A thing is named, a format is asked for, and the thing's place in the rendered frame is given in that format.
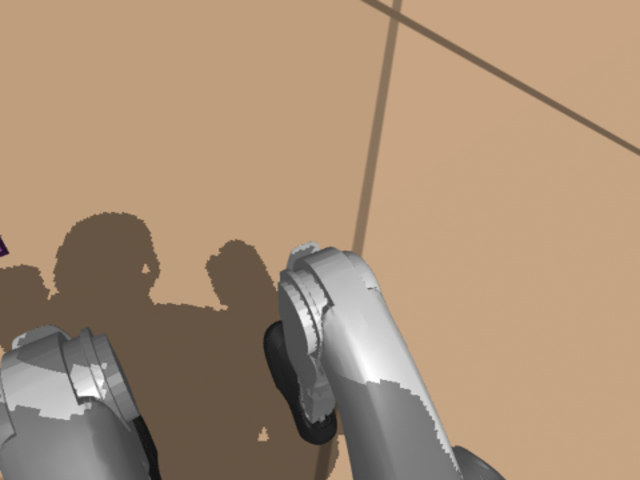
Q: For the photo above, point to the right robot hand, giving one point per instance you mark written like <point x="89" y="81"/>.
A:
<point x="474" y="468"/>

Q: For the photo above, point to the small box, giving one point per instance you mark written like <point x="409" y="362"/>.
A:
<point x="3" y="249"/>

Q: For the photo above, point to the right robot foot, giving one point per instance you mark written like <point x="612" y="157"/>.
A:
<point x="286" y="381"/>

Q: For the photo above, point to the left robot foot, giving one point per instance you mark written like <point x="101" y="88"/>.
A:
<point x="149" y="447"/>

